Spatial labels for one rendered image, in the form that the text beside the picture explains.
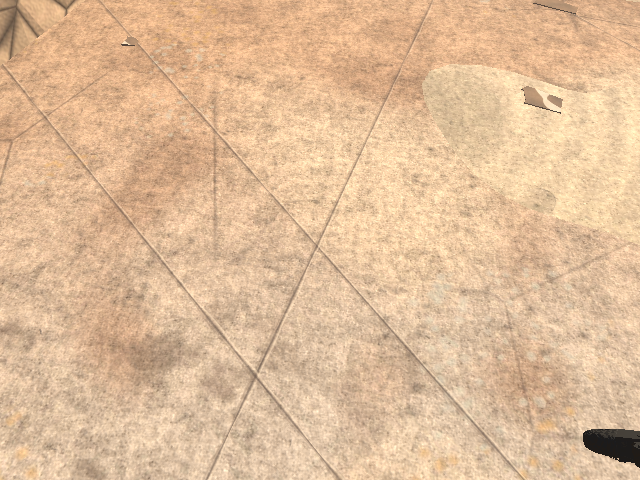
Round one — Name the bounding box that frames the right robot hand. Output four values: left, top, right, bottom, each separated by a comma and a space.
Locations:
583, 429, 640, 468

